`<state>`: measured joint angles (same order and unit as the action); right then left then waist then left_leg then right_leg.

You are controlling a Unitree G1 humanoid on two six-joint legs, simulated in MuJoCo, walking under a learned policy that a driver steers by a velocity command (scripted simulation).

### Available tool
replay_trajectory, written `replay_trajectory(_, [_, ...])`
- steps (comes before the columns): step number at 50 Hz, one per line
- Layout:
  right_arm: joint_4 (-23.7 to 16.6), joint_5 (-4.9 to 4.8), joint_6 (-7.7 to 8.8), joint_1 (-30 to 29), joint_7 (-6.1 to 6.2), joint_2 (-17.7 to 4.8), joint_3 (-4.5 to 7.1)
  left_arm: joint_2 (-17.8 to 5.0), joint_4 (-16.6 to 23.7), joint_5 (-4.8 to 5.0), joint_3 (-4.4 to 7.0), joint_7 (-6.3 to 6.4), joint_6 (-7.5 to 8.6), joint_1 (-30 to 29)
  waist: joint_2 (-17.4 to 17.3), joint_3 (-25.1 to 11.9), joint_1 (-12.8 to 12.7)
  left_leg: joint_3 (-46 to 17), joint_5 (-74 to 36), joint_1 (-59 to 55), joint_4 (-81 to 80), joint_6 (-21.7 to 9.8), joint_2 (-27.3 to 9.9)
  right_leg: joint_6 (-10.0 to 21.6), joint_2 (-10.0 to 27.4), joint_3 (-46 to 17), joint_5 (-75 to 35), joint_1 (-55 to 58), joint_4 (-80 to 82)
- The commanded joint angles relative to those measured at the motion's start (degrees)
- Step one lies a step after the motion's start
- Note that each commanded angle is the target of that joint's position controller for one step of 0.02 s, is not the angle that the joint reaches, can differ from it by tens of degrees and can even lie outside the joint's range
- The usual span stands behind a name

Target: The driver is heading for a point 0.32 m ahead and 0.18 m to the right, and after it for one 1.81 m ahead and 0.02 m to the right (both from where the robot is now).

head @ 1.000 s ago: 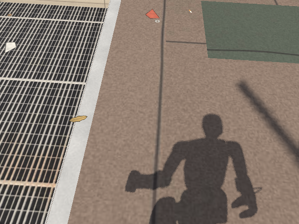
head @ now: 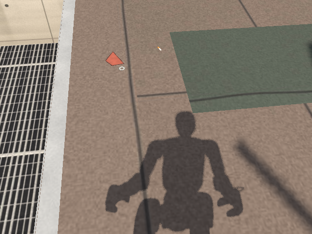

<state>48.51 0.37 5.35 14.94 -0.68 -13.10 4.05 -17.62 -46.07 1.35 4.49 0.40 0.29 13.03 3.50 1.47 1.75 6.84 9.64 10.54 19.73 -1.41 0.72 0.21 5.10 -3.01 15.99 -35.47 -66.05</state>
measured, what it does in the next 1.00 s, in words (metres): walks ahead: right foot, then left foot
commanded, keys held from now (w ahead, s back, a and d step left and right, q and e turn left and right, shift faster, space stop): w+e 0.48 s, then w+q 0.52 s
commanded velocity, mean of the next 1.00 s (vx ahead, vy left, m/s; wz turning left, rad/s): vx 0.50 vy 0.00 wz -0.21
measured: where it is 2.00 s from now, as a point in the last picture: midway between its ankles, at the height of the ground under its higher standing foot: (172, 122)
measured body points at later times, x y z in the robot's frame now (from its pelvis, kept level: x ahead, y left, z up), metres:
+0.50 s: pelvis +0.25 -0.09 +0.00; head +0.28 -0.12 +0.45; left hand +0.42 +0.15 -0.11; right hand +0.33 -0.40 -0.11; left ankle +0.34 +0.07 -0.67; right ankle +0.25 -0.16 -0.74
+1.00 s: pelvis +0.55 -0.11 +0.00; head +0.59 -0.11 +0.45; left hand +0.73 +0.13 -0.11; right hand +0.60 -0.40 -0.11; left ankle +0.59 -0.05 -0.74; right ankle +0.52 -0.27 -0.67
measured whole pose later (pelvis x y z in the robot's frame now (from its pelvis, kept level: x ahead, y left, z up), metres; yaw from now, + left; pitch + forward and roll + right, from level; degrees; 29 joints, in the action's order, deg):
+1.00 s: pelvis +0.55 -0.11 +0.00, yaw -9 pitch +2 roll +0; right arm 42.3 -0.5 3.3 16.7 -1.6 -15.8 3.5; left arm -16.5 -41.2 -0.8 2.6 -0.3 5.9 12.2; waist 1.2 1.4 1.2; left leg -2.2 9.2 16.4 23.8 -5.6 6.1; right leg -0.3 3.1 -3.3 18.8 -31.0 -62.1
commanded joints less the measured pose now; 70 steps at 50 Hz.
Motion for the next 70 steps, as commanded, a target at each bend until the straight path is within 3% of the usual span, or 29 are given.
replay_trajectory(1, [-3.42,0.24,1.45,-3.86,0.59,-7.92,1.71,-1.14,3.65,-0.62,0.35,-0.15,-0.53,1.35,-8.0,0.36,-2.0,-8.55,-7.2,-1.11,-12.86,-9.82,-16.85,-1.07,3.55,-3.7,-6.6,-3.96,5.23])
replay_trajectory(10, [-1.17,-1.66,-1.04,1.26,1.0,-12.9,3.19,-0.73,8.99,-0.77,-0.37,-3.09,0.36,-13.07,-5.97,4.21,2.67,1.17,-10.41,-12.24,-9.64,-6.86,-18.38,1.72,1.1,4.19,-9.53,-2.75,26.95])
replay_trajectory(12, [-1.28,-2.28,-1.82,0.42,0.94,-14.42,3.71,-2.36,9.51,-0.89,0.44,-3.23,0.27,-11.18,-7.29,2.08,0.64,3.21,-25.74,-14.54,-2.87,-5.57,-18.55,3.71,-1.8,7.23,-4.05,1.97,28.5])
replay_trajectory(14, [-1.72,-2.61,-2.52,-0.67,1.06,-14.39,3.6,-6.9,6.32,-0.65,3.25,-2.79,0.27,2.51,-5.93,-5.96,-7.19,7.16,-39.36,-9.68,16.9,-2.6,-15.29,7.28,-7.44,10.15,-6.73,22.44,34.19])
replay_trajectory(15, [-2.96,-0.81,-2.3,-0.01,1.3,-11.52,2.32,-13.08,3.96,-0.3,5.61,-1.68,-0.16,13.18,0.85,-12.25,-10.91,7.81,-22.85,4.57,35.79,0.76,-12.63,11.15,-0.94,-2.22,-7.85,40.44,35.12])
replay_trajectory(16, [-6.66,1.39,-0.91,2.82,1.08,-3.18,-0.33,-19.3,5.04,0.17,5.98,-1.47,0.57,10.55,14.33,-15.88,-4.2,0.51,25.07,29.07,53.96,4.46,-0.23,21.61,11.45,-34.34,1.6,54.53,42.13])
replay_trajectory(17, [-7.21,-1.28,1.04,-2.86,0.52,-8.16,0.33,-14.61,6.52,-0.2,4.7,-2.08,1.41,11.73,6.95,-19.97,-8.88,-10.67,25.38,35.4,60.08,3.43,-0.16,22.87,13.74,-41.92,8.31,55.9,49.27])
replay_trajectory(18, [-8.39,-3.26,2.16,-6.38,0.01,-10.51,0.92,-10.98,6.18,-0.49,3.61,-2.15,2.13,9.56,4.88,-12.52,-8.58,-10.31,19.7,40.0,59.25,1.84,-2.63,20.71,12.62,-34.48,5.31,51.28,49.82])
replay_trajectory(21, [-7.09,-0.27,2.33,-4.96,0.76,-11.21,1.63,-5.51,8.93,-1.25,1.61,-1.36,2.48,-0.85,-0.24,-5.78,-2.0,-11.23,9.87,28.27,46.8,1.59,-7.86,16.28,6.71,-20.25,-10.67,30.99,50.45])
replay_trajectory(25, [-7.78,0.24,0.47,-5.66,0.72,-8.15,0.92,-6.81,8.96,-1.24,1.75,0.09,2.99,-0.53,-1.21,-4.25,-0.72,-9.22,2.04,24.59,35.69,4.49,-6.76,16.09,4.36,-12.77,-20.05,23.56,52.98])
replay_trajectory(29, [-8.8,-0.49,0.35,-12.02,-0.26,-5.5,-0.61,-6.13,6.79,-1.18,1.2,0.39,3.48,2.99,0.69,-1.67,-4.57,-7.86,-14.27,21.75,19.99,4.36,-6.02,12.88,2.32,-5.87,-18.37,22.7,54.3])
replay_trajectory(35, [-12.17,-1.65,0.4,-18.53,-1.66,-7.03,-0.7,-7.4,2.76,-0.99,1.47,-0.15,3.8,7.96,-0.8,2.29,-7.48,-7.61,-11.08,28.83,12.83,-0.17,-5.11,12.01,8.22,-5.55,-19.04,35.03,52.92])
replay_trajectory(38, [-12.51,-1.61,0.54,-15.68,-2.45,-8.19,-0.2,-8.44,2.33,-1.06,1.81,0.31,3.09,6.71,0.22,0.05,-5.32,-5.64,-4.33,24.86,11.4,-3.23,-2.32,9.94,8.82,-2.46,-35.84,39.57,47.59])
replay_trajectory(40, [-9.56,-1.21,0.24,-3.53,-2.08,-11.22,1.81,-8.33,2.98,-0.91,1.54,0.75,2.44,4.69,-0.17,-8.38,1.19,-2.68,-5.99,6.68,9.53,-5.88,2.06,7.23,5.23,2.42,-53.16,37.5,32.72])
replay_trajectory(41, [-8.24,-1.09,-0.06,5.66,-1.53,-14.56,2.99,-6.85,4.27,-1.82,0.71,1.22,2.58,4.52,-3.91,-14.65,4.87,-13.21,-9.19,-9.87,10.46,-9.14,-4.85,4.79,2.99,4.68,-41.32,26.34,17.69])
replay_trajectory(42, [-7.57,-1.16,-0.04,9.74,-1.48,-19.45,4.14,-1.67,5.89,-2.65,-0.98,0.45,3.86,10.44,-17.27,-20.25,1.79,-42.67,-1.01,-29.77,5.78,-19.95,-18.02,-0.27,-8.5,4.51,-2.18,1.99,-4.26])
replay_trajectory(43, [-7.06,-2.16,-0.42,11.14,-1.59,-14.57,2.92,-4.26,5.38,-1.88,-0.86,-0.48,5.43,7.62,-15.1,-21.93,4.27,-51.91,7.7,-34.09,-0.5,-20.05,-18.76,-0.12,-8.82,-3.24,14.89,-6.91,-10.09])
replay_trajectory(44, [-7.99,-1.89,-0.8,7.43,-1.3,-12.88,2.34,-6.42,7.3,-0.09,-0.36,-1.37,6.62,2.54,-11.99,-13.82,4.36,-44.46,10.02,-28.06,-1.75,-17.36,-17.51,0.55,-5.57,-4.16,10.95,-11.81,-11.11])
replay_trajectory(46, [-9.76,-1.07,-1.26,1.47,-1.15,-11.1,1.7,-5.87,8.64,-1.44,-0.37,-1.06,7.64,-2.57,-3.21,-4.86,1.26,-34.71,2.38,-11.2,-4.07,-14.92,-13.68,0.89,-1.46,-2.39,4.54,-8.56,-2.57])
replay_trajectory(47, [-10.55,-0.56,-1.22,-0.14,-1.0,-9.98,1.2,-5.83,8.78,-2.12,-0.05,-0.76,7.31,-1.79,-4.12,-3.9,-0.82,-32.08,-1.83,-6.14,-5.5,-14.46,-11.95,0.56,-0.16,-2.48,2.71,-4.78,0.83])
replay_trajectory(50, [-11.13,-0.85,-1.27,-0.75,-0.15,-10.79,1.52,-4.07,8.9,-2.55,-0.29,-0.15,5.96,0.24,-6.76,-3.52,-2.72,-27.56,-9.2,0.53,-7.49,-15.38,-9.82,-2.07,0.06,-1.0,0.52,-1.61,7.18])
replay_trajectory(59, [-7.96,-2.24,-2.7,7.3,1.79,-12.32,2.19,-2.56,12.61,-1.06,-0.97,-0.96,6.66,-15.34,-8.7,-1.8,2.73,-25.38,-7.32,1.69,-3.09,-10.27,-6.27,-4.05,-5.76,-0.82,-20.48,7.07,36.13])
replay_trajectory(62, [-8.21,-1.98,-3.36,6.72,2.12,-12.27,2.38,-4.8,12.45,-0.76,0.08,-1.47,7.33,-13.63,-10.45,-2.15,0.77,-30.66,-7.43,-3.41,2.06,-8.95,-8.43,-1.81,-5.66,-2.19,-14.07,9.97,39.37])
replay_trajectory(64, [-9.33,-1.6,-3.44,4.9,1.89,-10.13,1.71,-7.21,10.45,-1.34,1.49,-1.01,7.85,-4.46,-10.26,-7.15,-4.25,-29.07,-11.81,-1.16,11.4,-6.38,-5.07,1.76,-3.72,-1.93,-13.57,24.49,42.1])
replay_trajectory(65, [-10.67,-0.65,-3.18,4.84,1.63,-6.93,0.47,-10.37,9.83,-2.3,2.34,-0.48,7.87,4.28,-4.58,-15.46,-7.83,-24.4,-3.99,5.94,26.64,-4.34,-1.51,5.49,5.85,-10.71,-10.64,39.74,40.32])
replay_trajectory(66, [-12.05,-2.1,-2.63,13.61,1.57,-3.46,-0.72,-14.31,7.54,-2.64,3.36,-0.68,6.98,8.76,14.76,-22.18,-4.13,-17.12,23.47,26.45,44.71,-0.68,6.03,15.2,18.46,-36.5,-0.44,57.69,44.11])
replay_trajectory(67, [-10.56,-2.7,-2.55,13.38,1.73,-9.34,0.17,-9.19,8.15,-1.26,2.4,-0.94,6.63,8.15,10.52,-18.88,-5.33,-17.93,23.42,33.63,52.64,0.11,1.02,14.77,19.35,-41.87,11.44,55.66,46.92])
replay_trajectory(68, [-11.16,-2.34,-2.83,6.83,1.67,-12.58,1.12,-5.71,8.71,-1.23,1.43,-0.66,6.3,5.75,4.52,-11.18,-7.04,-16.99,17.78,35.33,54.61,0.56,-0.89,12.09,16.47,-32.46,10.59,48.66,47.93])
replay_trajectory(70, [-12.82,-1.2,-3.08,1.12,1.51,-11.59,1.39,-3.84,8.29,-1.96,0.58,-0.58,5.72,1.27,0.42,-3.31,-5.28,-14.9,10.92,32.88,51.3,1.23,-4.13,10.17,11.78,-19.82,-2.74,36.26,50.34])
Velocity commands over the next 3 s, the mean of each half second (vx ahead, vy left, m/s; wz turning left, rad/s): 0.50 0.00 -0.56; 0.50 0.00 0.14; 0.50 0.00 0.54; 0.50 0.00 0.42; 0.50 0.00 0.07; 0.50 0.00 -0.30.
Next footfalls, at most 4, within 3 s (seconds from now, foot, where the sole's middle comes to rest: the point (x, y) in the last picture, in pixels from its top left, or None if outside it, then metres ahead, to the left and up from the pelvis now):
0.30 right None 0.29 -0.18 -0.78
0.82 left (167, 203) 0.63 -0.06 -0.78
1.30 right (210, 154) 0.89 -0.29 -0.78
1.80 left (147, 120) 1.11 0.03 -0.78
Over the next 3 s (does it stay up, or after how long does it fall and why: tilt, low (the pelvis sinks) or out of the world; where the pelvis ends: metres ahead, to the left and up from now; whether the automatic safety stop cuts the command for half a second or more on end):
stays up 1.60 0.11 -0.01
